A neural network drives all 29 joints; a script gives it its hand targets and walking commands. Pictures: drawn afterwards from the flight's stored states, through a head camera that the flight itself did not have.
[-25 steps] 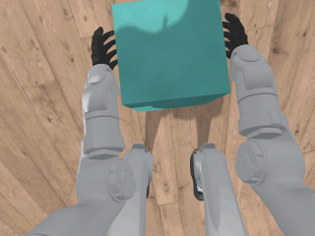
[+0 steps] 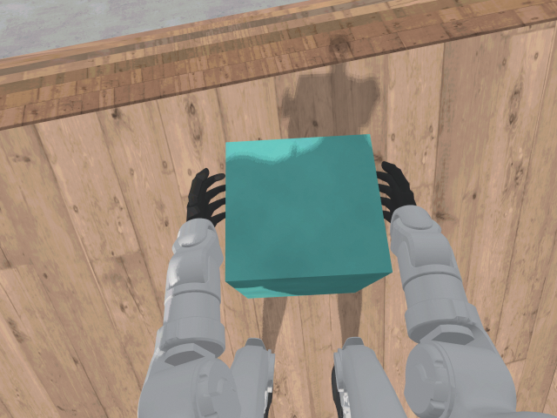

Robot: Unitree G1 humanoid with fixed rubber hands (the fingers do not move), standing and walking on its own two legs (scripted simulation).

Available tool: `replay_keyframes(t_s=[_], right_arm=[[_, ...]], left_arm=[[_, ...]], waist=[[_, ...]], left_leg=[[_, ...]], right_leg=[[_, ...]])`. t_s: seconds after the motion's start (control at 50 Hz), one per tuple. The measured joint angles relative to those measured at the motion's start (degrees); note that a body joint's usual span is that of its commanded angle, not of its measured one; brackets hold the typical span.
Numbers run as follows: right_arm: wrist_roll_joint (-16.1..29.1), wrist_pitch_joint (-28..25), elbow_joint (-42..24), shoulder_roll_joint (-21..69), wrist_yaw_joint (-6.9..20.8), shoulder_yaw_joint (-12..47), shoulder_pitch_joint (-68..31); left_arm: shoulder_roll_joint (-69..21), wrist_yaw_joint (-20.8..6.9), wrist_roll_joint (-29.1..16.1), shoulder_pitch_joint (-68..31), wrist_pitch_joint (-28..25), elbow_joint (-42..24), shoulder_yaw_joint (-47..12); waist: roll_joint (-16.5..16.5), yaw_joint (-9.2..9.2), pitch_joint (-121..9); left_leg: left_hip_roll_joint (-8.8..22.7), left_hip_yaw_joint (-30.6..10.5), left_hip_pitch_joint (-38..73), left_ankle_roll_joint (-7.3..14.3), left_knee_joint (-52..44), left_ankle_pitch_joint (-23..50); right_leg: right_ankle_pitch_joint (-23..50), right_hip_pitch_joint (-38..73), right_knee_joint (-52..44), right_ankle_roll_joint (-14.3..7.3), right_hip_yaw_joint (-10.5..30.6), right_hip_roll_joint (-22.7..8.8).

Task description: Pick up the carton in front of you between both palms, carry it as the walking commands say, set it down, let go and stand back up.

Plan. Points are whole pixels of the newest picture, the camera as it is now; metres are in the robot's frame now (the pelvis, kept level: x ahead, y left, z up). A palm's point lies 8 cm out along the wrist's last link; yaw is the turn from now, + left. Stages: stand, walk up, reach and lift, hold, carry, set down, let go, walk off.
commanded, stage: reach and lift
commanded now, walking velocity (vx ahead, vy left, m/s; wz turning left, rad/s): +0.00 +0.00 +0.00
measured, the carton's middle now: (299, 228) +0.40 +0.01 -0.10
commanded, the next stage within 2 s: hold in 1.56 s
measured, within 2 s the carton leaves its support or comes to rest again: neither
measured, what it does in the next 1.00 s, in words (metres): rises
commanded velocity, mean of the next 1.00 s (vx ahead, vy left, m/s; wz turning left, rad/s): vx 0.00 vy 0.00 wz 0.00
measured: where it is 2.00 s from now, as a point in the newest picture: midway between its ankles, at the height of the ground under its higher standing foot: outside the picture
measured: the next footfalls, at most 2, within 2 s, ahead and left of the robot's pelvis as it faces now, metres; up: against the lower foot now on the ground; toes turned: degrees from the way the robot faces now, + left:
none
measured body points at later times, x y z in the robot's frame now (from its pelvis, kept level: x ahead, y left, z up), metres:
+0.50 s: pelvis +0.05 +0.01 +0.11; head +0.05 +0.01 +0.56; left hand +0.37 +0.16 +0.12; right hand +0.36 -0.15 +0.11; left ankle +0.05 +0.13 -0.62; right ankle +0.06 -0.12 -0.62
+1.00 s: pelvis +0.03 +0.00 +0.12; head +0.00 +0.00 +0.57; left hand +0.35 +0.15 +0.15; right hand +0.34 -0.15 +0.14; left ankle +0.05 +0.13 -0.62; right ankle +0.06 -0.12 -0.62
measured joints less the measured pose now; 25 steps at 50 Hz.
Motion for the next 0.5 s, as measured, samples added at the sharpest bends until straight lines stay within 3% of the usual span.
replay_keyframes(t_s=[0.08,0.32,0.5], right_arm=[[0.33,-0.03,-1.65,1.3,-0.4,0.28,3.75],[0.41,2.23,-6.69,3.41,-0.7,3.64,16.61],[1.6,6.62,-13.66,5.21,-1.9,6.17,24.35]], left_arm=[[-0.23,-0.51,-0.17,2.89,0.42,-0.84,-0.9],[-0.87,-1.04,0.02,13.95,2.62,-3.09,-6.13],[1.01,-1.55,-1.06,19.87,7.31,-7.37,-12.12]], waist=[[-0.08,0.28,0.96],[0.57,-1.13,3.81],[-0.14,-1.86,6.4]], left_leg=[[0.31,-0.12,7.23,0.18,-4.64,0.71],[0.67,-0.59,32.96,0.98,-22.75,4.85],[1.04,-0.65,52.5,1.32,-36.69,9.24]], right_leg=[[0.79,7.3,-4.81,-0.08,-0.01,0.02],[4.97,33.55,-23.53,-0.11,-0.06,-0.72],[9.48,53.26,-37.77,-0.04,0.15,-1.22]])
